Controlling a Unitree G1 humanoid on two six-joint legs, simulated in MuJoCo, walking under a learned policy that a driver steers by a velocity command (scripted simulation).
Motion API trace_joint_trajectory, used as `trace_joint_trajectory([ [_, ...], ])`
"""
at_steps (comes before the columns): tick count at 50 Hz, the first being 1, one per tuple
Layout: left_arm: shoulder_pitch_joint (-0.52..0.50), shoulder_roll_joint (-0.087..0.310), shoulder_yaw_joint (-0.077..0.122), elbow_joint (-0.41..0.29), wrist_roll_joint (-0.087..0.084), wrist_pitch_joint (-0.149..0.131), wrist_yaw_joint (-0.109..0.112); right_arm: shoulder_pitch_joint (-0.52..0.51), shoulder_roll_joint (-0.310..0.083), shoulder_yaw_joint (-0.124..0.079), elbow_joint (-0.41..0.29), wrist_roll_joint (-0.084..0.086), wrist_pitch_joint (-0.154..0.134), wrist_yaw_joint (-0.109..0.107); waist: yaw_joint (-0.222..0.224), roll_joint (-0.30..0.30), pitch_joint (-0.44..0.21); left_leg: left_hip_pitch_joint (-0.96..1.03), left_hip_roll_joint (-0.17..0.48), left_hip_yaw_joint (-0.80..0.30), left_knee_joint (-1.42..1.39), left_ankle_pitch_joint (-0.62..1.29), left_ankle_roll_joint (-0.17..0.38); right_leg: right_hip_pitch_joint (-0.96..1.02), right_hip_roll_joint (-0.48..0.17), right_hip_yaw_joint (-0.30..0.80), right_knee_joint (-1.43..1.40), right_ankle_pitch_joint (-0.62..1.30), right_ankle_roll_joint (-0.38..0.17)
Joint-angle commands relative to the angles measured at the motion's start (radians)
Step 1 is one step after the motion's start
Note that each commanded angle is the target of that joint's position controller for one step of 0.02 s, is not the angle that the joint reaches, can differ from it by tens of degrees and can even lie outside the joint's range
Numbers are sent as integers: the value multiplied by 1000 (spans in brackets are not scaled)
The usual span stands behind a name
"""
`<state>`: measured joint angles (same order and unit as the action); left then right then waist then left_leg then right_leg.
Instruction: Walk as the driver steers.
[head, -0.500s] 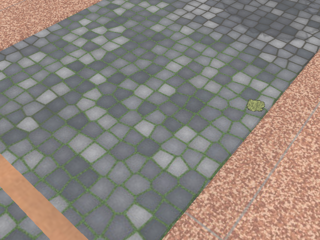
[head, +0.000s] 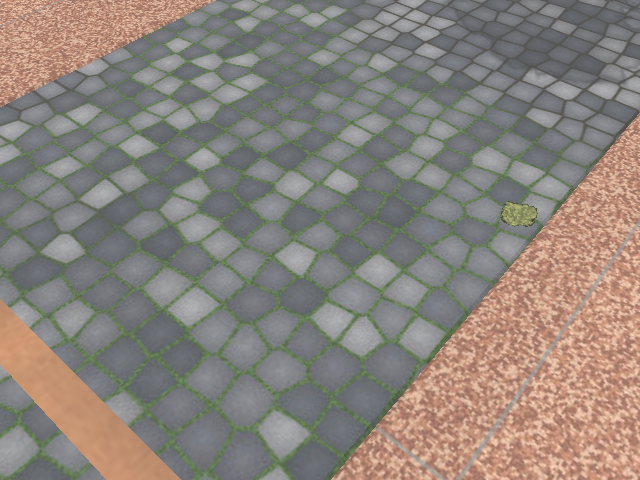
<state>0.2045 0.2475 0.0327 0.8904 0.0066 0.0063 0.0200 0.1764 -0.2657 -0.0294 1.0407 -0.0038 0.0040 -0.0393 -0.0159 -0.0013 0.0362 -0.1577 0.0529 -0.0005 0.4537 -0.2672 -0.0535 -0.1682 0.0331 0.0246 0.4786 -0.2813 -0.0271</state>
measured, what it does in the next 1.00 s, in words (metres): walks ahead: right foot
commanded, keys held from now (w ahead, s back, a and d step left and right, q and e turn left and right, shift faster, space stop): no key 0.26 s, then w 0.74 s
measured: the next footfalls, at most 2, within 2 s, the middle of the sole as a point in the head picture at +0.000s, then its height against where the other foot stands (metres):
right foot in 1.00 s outside the picture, level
left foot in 1.52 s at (250, 385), level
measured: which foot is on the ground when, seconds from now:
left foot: down 0.00-1.00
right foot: down 0.00-0.52, up 0.54-0.98, down 1.00-1.00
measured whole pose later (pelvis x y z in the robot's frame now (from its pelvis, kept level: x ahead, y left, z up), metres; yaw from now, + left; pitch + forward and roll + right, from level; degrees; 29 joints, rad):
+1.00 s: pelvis +0.26 +0.03 -0.02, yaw +1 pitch +2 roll -1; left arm -0.10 0.22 0.03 0.83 -0.03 -0.10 -0.05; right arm 0.52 -0.22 -0.04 1.08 0.00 -0.06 -0.02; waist -0.08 0.00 0.05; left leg 0.20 0.01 0.03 0.29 -0.48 0.01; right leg -0.51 0.01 -0.07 0.51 -0.04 -0.10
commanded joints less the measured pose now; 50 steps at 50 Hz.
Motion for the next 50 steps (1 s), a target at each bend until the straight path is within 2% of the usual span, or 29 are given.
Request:
trace_joint_trajectory([
  [1,-1,115,23,-24,-1,-12,5,13,-117,-21,-18,0,-7,-5,-1,-4,-22,-3,5,-4,-52,159,16,-11,-65,60,-86,237,-17],
  [13,13,103,12,61,-5,-11,9,49,-95,-16,23,1,-6,-11,2,-2,-9,-15,-3,3,-55,148,18,-16,-56,46,-93,212,-13],
  [14,27,101,12,74,-6,-10,11,69,-84,-14,33,2,-4,-12,2,-11,-29,-12,-20,23,-45,58,20,-8,-48,42,-102,98,-18],
  [15,33,115,18,79,-13,-6,14,72,-80,-15,36,8,-3,-14,8,-25,-17,-40,-46,52,-6,-75,28,-22,-44,50,-114,-105,-35],
  [16,40,136,25,81,-19,-4,15,61,-76,-15,27,12,-5,-14,18,-52,15,-92,-66,73,45,-191,39,-53,-64,90,-143,-317,-61],
  [18,91,177,39,88,-25,-15,12,17,-53,-9,-7,13,-24,-9,48,-146,84,-234,-79,88,198,-238,56,-72,-198,291,-261,-573,-143],
  [19,115,201,48,95,-28,-26,11,3,-38,-6,-22,18,-40,-1,56,-191,106,-265,-56,59,288,-210,71,-90,-279,414,-315,-607,-194],
  [20,110,200,50,92,-26,-38,10,-2,-43,-8,-32,26,-55,9,51,-194,126,-305,-25,17,354,-220,92,-97,-326,480,-339,-576,-224],
  [21,89,187,48,84,-25,-50,9,2,-51,-11,-37,33,-69,18,39,-182,131,-342,-1,-8,381,-256,112,-74,-346,492,-338,-518,-231],
  [22,60,178,47,71,-31,-57,7,12,-54,-12,-41,38,-81,27,21,-163,123,-339,17,-18,333,-273,132,-56,-343,459,-324,-452,-216],
  [23,16,175,47,57,-42,-59,6,40,-54,-14,-33,39,-92,34,-8,-143,108,-259,20,-5,219,-236,147,-75,-310,383,-300,-379,-184],
  [24,-41,174,46,42,-51,-55,4,117,-49,-19,3,35,-99,37,-55,-121,77,-76,-14,47,69,-102,150,-155,-245,273,-257,-299,-145],
  [25,-57,158,42,34,-47,-51,2,209,-49,-28,51,24,-98,38,-84,-87,49,92,-66,81,5,23,127,-232,-174,182,-168,-224,-115],
  [26,-61,110,28,27,-36,-54,-2,309,-68,-38,83,15,-95,40,-110,11,5,228,-6,-28,-34,3,127,-318,-103,84,21,-138,-75],
  [27,-60,42,8,5,-17,-64,-6,411,-160,-56,83,18,-93,35,-125,271,-47,334,221,-396,-203,-131,207,-465,1,-54,374,-173,0],
  [28,-61,64,18,-18,-41,-79,-4,421,-198,-55,83,4,-106,48,-105,310,-19,293,352,-706,-314,-309,329,-592,25,20,575,-303,-4],
  [29,-63,96,23,-14,-62,-92,-7,325,-140,-37,54,7,-120,49,-60,173,80,247,350,-664,-319,-364,328,-674,-50,74,680,-228,-24],
  [30,-53,105,26,-2,-63,-103,-14,271,-98,-26,31,11,-128,52,-40,121,110,234,299,-542,-315,-313,287,-699,-89,71,694,-111,-41],
  [32,-67,124,39,10,-37,-113,-18,230,-80,-16,7,9,-128,59,-24,87,97,236,223,-351,-316,-37,223,-672,-135,41,615,37,-43],
  [33,-77,117,42,12,-30,-113,-26,254,-52,-8,10,4,-121,57,-28,97,76,237,189,-271,-312,102,206,-634,-143,21,580,77,-36],
  [34,-85,94,39,11,-28,-110,-32,286,-45,-4,16,1,-115,53,-32,108,58,243,171,-219,-306,227,204,-616,-140,-2,553,103,-24],
  [36,-140,57,31,-9,-26,-101,-38,321,-62,-5,18,-1,-104,40,-41,93,54,239,157,-155,-308,371,216,-616,-132,-32,476,148,3],
  [39,-277,24,13,-63,-30,-98,-43,319,-89,-7,1,-3,-94,23,-61,80,86,154,130,-92,-347,381,211,-544,-102,-66,257,254,24],
  [42,-362,30,6,-94,-36,-99,-54,361,-101,-14,10,5,-93,18,-75,95,114,142,144,-68,-374,365,218,-478,-76,-88,127,321,15],
  [45,-405,49,7,-125,-40,-107,-68,369,-105,-23,17,15,-88,17,-54,95,125,229,186,-54,-340,451,213,-469,-71,-71,53,310,-24],
  [47,-353,88,24,-122,-38,-113,-73,340,-127,-34,6,12,-80,16,-1,115,63,292,204,-39,-244,724,195,-369,-38,-82,37,262,-58],
  [48,-275,119,39,-104,-38,-113,-69,327,-140,-41,0,8,-73,15,45,140,-4,312,204,-30,-144,914,184,-262,-7,-101,50,230,-78],
  [49,-111,157,63,-55,-41,-109,-62,307,-138,-41,-9,3,-62,15,127,145,-103,281,173,-3,38,1022,163,-64,21,-117,39,236,-107],
  [50,73,198,82,-5,-36,-102,-50,290,-126,-33,-30,-4,-61,18,203,127,-216,87,142,0,278,874,137,241,-66,-21,71,230,-153],
])
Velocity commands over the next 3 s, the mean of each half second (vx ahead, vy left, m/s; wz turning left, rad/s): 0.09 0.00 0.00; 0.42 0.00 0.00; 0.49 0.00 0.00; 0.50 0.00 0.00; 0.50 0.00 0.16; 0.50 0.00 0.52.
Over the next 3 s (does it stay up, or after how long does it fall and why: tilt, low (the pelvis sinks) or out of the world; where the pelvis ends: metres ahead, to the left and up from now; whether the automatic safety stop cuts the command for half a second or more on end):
stays up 1.39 0.15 0.01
